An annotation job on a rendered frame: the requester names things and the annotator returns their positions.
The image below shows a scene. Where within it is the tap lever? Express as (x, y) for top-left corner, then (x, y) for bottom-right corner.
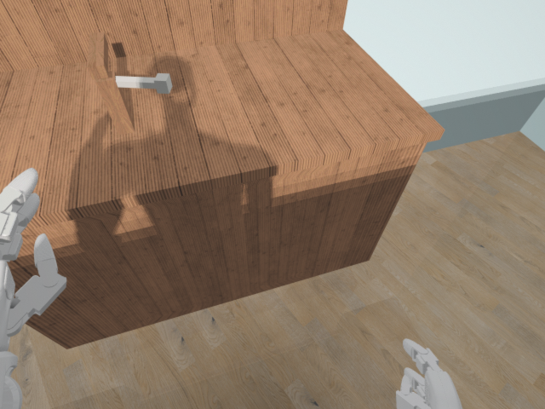
(116, 73), (172, 94)

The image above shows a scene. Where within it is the counter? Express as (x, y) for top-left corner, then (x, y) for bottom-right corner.
(0, 0), (445, 349)

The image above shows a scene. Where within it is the left robot hand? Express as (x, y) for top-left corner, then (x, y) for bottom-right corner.
(0, 168), (66, 352)

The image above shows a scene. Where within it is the left robot forearm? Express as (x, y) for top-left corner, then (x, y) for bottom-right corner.
(0, 351), (22, 409)

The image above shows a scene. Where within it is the right robot hand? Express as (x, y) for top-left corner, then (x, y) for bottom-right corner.
(396, 338), (462, 409)

